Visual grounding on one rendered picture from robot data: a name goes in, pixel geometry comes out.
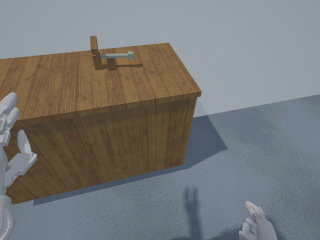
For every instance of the counter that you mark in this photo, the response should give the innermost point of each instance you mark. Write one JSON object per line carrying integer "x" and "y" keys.
{"x": 93, "y": 120}

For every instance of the tap lever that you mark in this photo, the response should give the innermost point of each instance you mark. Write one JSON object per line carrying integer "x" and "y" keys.
{"x": 129, "y": 55}

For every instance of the robot left forearm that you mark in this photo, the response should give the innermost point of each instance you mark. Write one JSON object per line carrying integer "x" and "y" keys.
{"x": 7, "y": 219}

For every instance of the left robot hand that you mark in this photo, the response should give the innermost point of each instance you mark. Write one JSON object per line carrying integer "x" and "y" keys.
{"x": 21, "y": 162}

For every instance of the right robot hand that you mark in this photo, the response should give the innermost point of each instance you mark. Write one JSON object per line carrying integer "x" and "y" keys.
{"x": 261, "y": 230}

